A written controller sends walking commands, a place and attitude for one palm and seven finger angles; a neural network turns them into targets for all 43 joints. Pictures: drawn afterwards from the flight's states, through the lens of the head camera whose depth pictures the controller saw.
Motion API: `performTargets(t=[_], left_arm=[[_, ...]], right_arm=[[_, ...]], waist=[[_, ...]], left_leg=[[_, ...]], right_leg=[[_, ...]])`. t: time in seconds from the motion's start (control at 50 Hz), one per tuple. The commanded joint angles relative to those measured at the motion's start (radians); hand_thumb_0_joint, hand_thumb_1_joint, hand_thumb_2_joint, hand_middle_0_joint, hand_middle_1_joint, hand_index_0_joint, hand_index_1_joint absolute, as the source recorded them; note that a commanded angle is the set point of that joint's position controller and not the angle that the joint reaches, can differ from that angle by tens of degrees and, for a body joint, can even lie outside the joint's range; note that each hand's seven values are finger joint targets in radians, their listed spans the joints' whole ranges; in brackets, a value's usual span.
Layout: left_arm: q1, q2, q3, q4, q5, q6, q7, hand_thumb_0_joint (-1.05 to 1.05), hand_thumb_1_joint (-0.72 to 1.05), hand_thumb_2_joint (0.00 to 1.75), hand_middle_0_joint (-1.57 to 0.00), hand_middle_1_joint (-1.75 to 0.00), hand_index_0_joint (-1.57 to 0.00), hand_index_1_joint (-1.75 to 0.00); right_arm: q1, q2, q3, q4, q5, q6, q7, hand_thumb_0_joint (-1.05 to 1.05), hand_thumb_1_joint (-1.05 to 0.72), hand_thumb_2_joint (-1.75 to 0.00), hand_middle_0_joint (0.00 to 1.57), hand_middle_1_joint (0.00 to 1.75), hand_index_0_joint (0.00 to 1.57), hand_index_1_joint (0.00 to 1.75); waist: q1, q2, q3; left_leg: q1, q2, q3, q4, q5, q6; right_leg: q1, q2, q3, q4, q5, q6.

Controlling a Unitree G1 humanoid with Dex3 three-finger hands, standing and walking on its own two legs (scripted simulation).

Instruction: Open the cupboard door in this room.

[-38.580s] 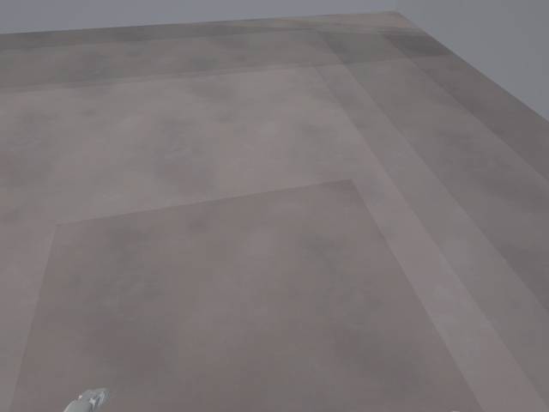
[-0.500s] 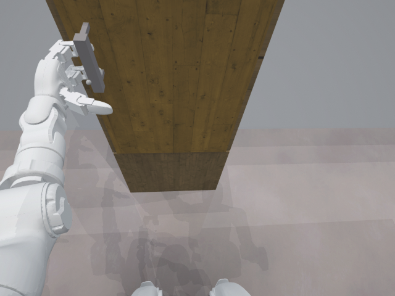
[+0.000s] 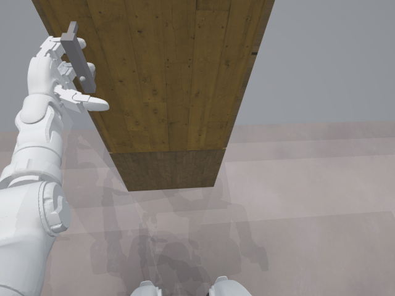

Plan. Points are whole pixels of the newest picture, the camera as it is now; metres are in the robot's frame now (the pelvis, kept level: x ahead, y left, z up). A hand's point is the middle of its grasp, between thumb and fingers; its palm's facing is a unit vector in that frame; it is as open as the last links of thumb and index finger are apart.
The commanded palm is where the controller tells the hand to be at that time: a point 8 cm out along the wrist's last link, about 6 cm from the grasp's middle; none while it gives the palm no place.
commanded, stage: slide the fingers in behind the handle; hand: left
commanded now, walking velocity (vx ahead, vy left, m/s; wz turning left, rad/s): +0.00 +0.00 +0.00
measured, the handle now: (82, 59) +0.57 +0.19 +0.13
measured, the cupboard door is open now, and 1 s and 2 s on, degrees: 0 2 44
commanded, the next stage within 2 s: close the thumb around the handle in 0.04 s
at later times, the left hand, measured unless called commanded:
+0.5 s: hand (85, 83) +0.50 +0.17 +0.13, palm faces +0.01 -1.00 +0.01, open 10.4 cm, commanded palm +0.47 +0.22 +0.12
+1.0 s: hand (90, 83) +0.50 +0.16 +0.13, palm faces +0.00 -1.00 +0.00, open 5.9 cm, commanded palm +0.47 +0.21 +0.12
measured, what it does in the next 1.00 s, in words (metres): stands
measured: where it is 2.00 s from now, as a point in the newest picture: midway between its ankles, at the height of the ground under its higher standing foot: outside the picture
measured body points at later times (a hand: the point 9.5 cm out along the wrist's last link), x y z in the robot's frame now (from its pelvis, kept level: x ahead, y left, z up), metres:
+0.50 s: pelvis +0.00 +0.00 +0.00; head +0.08 +0.01 +0.44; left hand +0.49 +0.22 +0.13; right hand +0.02 -0.26 -0.11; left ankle +0.01 +0.12 -0.69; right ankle +0.00 -0.12 -0.69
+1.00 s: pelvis -0.01 +0.00 +0.00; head +0.08 +0.01 +0.44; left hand +0.49 +0.22 +0.13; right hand -0.01 -0.27 -0.11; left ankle +0.01 +0.12 -0.69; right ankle +0.00 -0.12 -0.69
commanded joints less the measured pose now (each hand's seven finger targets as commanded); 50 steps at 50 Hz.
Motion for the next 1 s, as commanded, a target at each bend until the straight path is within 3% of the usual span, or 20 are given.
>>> performTargets(t=[0.0,0.06,0.1,0.12,0.2,0.24,0.34,0.44,0.52,0.56,0.6,0.62,0.66,0.68,0.74,0.78,0.8,0.92,0.94,0.98], left_arm=[[-0.451,0.234,0.012,-0.204,-0.013,-0.057,-0.014,0.0,-0.5,0.3,-0.3,-1.2,-0.3,-1.2],[-0.46,0.2,-0.01,-0.249,-0.019,-0.059,-0.014,0.0,-0.5,0.3,-0.3,-1.2,-0.3,-1.2],[-0.492,0.165,-0.034,-0.276,-0.026,-0.071,-0.009,0.0,-0.5,0.3,-0.3,-1.2,-0.3,-1.2],[-0.492,0.173,-0.027,-0.272,-0.023,-0.073,-0.004,0.0,-0.5,0.3,-0.3,-1.2,-0.3,-1.2],[-0.47,0.213,0.01,-0.26,-0.022,-0.073,0.012,0.0,-0.28,0.4,-0.32,-1.22,-0.32,-1.22],[-0.469,0.169,-0.028,-0.272,-0.009,-0.074,0.017,0.0,-0.16,0.44,-0.32,-1.24,-0.32,-1.24],[-0.413,0.192,0.008,-0.274,-0.017,-0.072,0.024,0.0,0.12,0.56,-0.34,-1.27,-0.34,-1.27],[-0.406,0.17,-0.004,-0.303,-0.024,-0.079,0.024,0.0,0.4,0.68,-0.36,-1.3,-0.36,-1.3],[-0.435,0.151,-0.027,-0.287,-0.021,-0.087,0.026,0.0,0.62,0.78,-0.38,-1.32,-0.38,-1.32],[-0.452,0.179,-0.01,-0.263,-0.017,-0.084,0.031,0.0,0.73,0.83,-0.39,-1.33,-0.39,-1.33],[-0.436,0.217,0.021,-0.272,-0.016,-0.091,0.031,0.0,0.84,0.88,-0.4,-1.34,-0.4,-1.34],[-0.444,0.201,0.002,-0.275,-0.012,-0.092,0.027,0.0,0.9,0.9,-0.4,-1.35,-0.4,-1.35],[-0.445,0.185,-0.013,-0.248,-0.013,-0.085,0.02,0.0,0.9,0.9,-0.4,-1.35,-0.4,-1.35],[-0.451,0.207,0.003,-0.243,-0.012,-0.085,0.021,0.0,0.9,0.9,-0.4,-1.35,-0.4,-1.35],[-0.464,0.165,-0.031,-0.26,-0.015,-0.092,0.016,0.0,0.9,0.9,-0.4,-1.35,-0.4,-1.35],[-0.44,0.196,0.0,-0.252,-0.018,-0.088,0.018,0.0,0.9,0.9,-0.4,-1.35,-0.4,-1.35],[-0.443,0.2,0.008,-0.233,-0.022,-0.084,0.024,0.0,0.9,0.9,-0.4,-1.35,-0.4,-1.35],[-0.461,0.233,0.017,-0.216,0.001,-0.081,0.035,0.0,0.9,0.9,-0.4,-1.35,-0.4,-1.35],[-0.459,0.164,-0.027,-0.244,-0.01,-0.082,0.033,0.0,0.9,0.9,-0.4,-1.35,-0.4,-1.35],[-0.412,0.157,-0.016,-0.262,-0.021,-0.084,0.03,0.0,0.9,0.9,-0.4,-1.35,-0.4,-1.35]], right_arm=[[0.134,-0.173,-0.062,-0.066,0.005,-0.018,-0.012,0.0,-0.9,-0.9,0.2,0.3,0.2,0.3],[0.126,-0.168,-0.066,-0.067,0.006,-0.019,-0.011,0.0,-0.9,-0.9,0.2,0.3,0.2,0.3],[0.126,-0.164,-0.067,-0.062,0.004,-0.021,-0.009,0.0,-0.9,-0.9,0.2,0.3,0.2,0.3],[0.126,-0.167,-0.067,-0.057,0.003,-0.021,-0.008,0.0,-0.9,-0.9,0.2,0.3,0.2,0.3],[0.125,-0.171,-0.066,-0.057,0.002,-0.022,-0.008,0.0,-0.9,-0.9,0.2,0.3,0.2,0.3],[0.113,-0.162,-0.067,-0.06,0.003,-0.022,-0.005,0.0,-0.9,-0.9,0.2,0.3,0.2,0.3],[0.109,-0.165,-0.069,-0.071,0.003,-0.017,-0.001,0.0,-0.9,-0.9,0.2,0.3,0.2,0.3],[0.094,-0.161,-0.067,-0.08,0.004,-0.016,0.0,0.0,-0.9,-0.9,0.2,0.3,0.2,0.3],[0.088,-0.159,-0.065,-0.073,0.007,-0.017,-0.004,0.0,-0.9,-0.9,0.2,0.3,0.2,0.3],[0.091,-0.163,-0.064,-0.067,0.006,-0.019,-0.006,0.0,-0.9,-0.9,0.2,0.3,0.2,0.3],[0.093,-0.167,-0.064,-0.071,0.005,-0.019,-0.01,0.0,-0.9,-0.9,0.2,0.3,0.2,0.3],[0.088,-0.163,-0.063,-0.071,0.007,-0.021,-0.01,0.0,-0.9,-0.9,0.2,0.3,0.2,0.3],[0.087,-0.162,-0.059,-0.068,0.008,-0.022,-0.01,0.0,-0.9,-0.9,0.2,0.3,0.2,0.3],[0.09,-0.165,-0.06,-0.066,0.007,-0.022,-0.012,0.0,-0.9,-0.9,0.2,0.3,0.2,0.3],[0.089,-0.161,-0.062,-0.066,0.006,-0.025,-0.011,0.0,-0.9,-0.9,0.2,0.3,0.2,0.3],[0.09,-0.165,-0.063,-0.069,0.006,-0.024,-0.013,0.0,-0.9,-0.9,0.2,0.3,0.2,0.3],[0.099,-0.168,-0.061,-0.065,0.004,-0.023,-0.015,0.0,-0.9,-0.9,0.2,0.3,0.2,0.3],[0.101,-0.169,-0.06,-0.064,0.005,-0.024,-0.016,0.0,-0.9,-0.9,0.2,0.3,0.2,0.3],[0.094,-0.161,-0.061,-0.071,0.004,-0.026,-0.011,0.0,-0.9,-0.9,0.2,0.3,0.2,0.3],[0.09,-0.162,-0.066,-0.076,0.003,-0.03,-0.009,0.0,-0.9,-0.9,0.2,0.3,0.2,0.3]], waist=[[-0.002,0.06,-0.401],[0.004,0.103,-0.424],[-0.01,0.116,-0.425],[-0.009,0.099,-0.433],[0.005,0.079,-0.429],[0.004,0.117,-0.438],[0.021,0.06,-0.452],[0.026,0.066,-0.437],[0.007,0.049,-0.384],[0.004,0.04,-0.366],[0.017,0.039,-0.399],[0.015,0.074,-0.42],[0.011,0.069,-0.388],[0.01,0.052,-0.39],[0.005,0.083,-0.414],[0.018,0.072,-0.424],[0.008,0.035,-0.41],[0.007,0.047,-0.397],[0.006,0.069,-0.405],[0.021,0.073,-0.424]], left_leg=[[0.311,-0.04,-0.012,-0.066,0.331,0.039],[0.358,-0.035,-0.017,-0.066,0.36,0.032],[0.391,-0.035,-0.025,-0.059,0.382,0.032],[0.393,-0.032,-0.03,-0.061,0.374,0.031],[0.361,-0.037,-0.028,-0.065,0.367,0.032],[0.393,-0.035,-0.027,-0.062,0.393,0.027],[0.381,-0.034,-0.023,-0.066,0.413,0.029],[0.376,-0.038,-0.016,-0.072,0.393,0.029],[0.359,-0.038,-0.018,-0.078,0.35,0.032],[0.337,-0.038,-0.019,-0.082,0.311,0.032],[0.333,-0.043,-0.016,-0.08,0.317,0.034],[0.351,-0.042,-0.016,-0.08,0.327,0.031],[0.331,-0.043,-0.016,-0.08,0.307,0.031],[0.328,-0.04,-0.019,-0.082,0.297,0.031],[0.359,-0.039,-0.023,-0.078,0.321,0.029],[0.348,-0.04,-0.018,-0.076,0.322,0.029],[0.334,-0.04,-0.022,-0.076,0.319,0.033],[0.304,-0.042,-0.018,-0.081,0.282,0.034],[0.319,-0.045,-0.015,-0.082,0.28,0.033],[0.338,-0.042,-0.011,-0.079,0.292,0.03]], right_leg=[[0.155,0.025,-0.006,-0.097,0.376,-0.011],[0.129,0.025,-0.012,-0.094,0.376,-0.013],[0.107,0.028,-0.016,-0.092,0.375,-0.016],[0.1,0.029,-0.017,-0.091,0.365,-0.012],[0.138,0.026,-0.015,-0.087,0.374,-0.016],[0.111,0.024,-0.018,-0.082,0.381,-0.015],[0.158,0.027,-0.019,-0.08,0.415,-0.014],[0.169,0.026,-0.016,-0.086,0.416,-0.013],[0.141,0.025,-0.012,-0.095,0.381,-0.012],[0.137,0.023,-0.009,-0.102,0.35,-0.01],[0.171,0.022,-0.006,-0.097,0.362,-0.014],[0.161,0.019,-0.005,-0.093,0.368,-0.013],[0.147,0.019,-0.005,-0.098,0.348,-0.012],[0.149,0.02,-0.007,-0.098,0.337,-0.011],[0.132,0.02,-0.01,-0.093,0.343,-0.013],[0.149,0.02,-0.007,-0.094,0.35,-0.012],[0.151,0.022,-0.01,-0.094,0.35,-0.012],[0.149,0.019,-0.003,-0.098,0.325,-0.009],[0.144,0.02,-0.005,-0.1,0.322,-0.009],[0.15,0.021,-0.007,-0.101,0.329,-0.012]])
